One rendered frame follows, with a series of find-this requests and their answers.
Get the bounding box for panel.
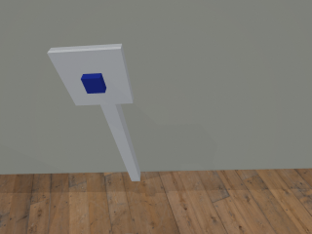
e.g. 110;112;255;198
47;44;141;181

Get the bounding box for button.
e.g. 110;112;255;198
81;73;106;94

